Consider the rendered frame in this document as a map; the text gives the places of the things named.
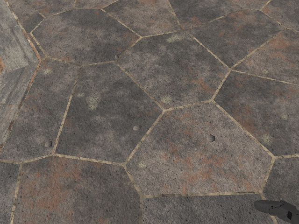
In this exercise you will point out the robot right hand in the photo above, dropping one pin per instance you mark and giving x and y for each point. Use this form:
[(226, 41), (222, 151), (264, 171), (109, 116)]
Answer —
[(281, 209)]

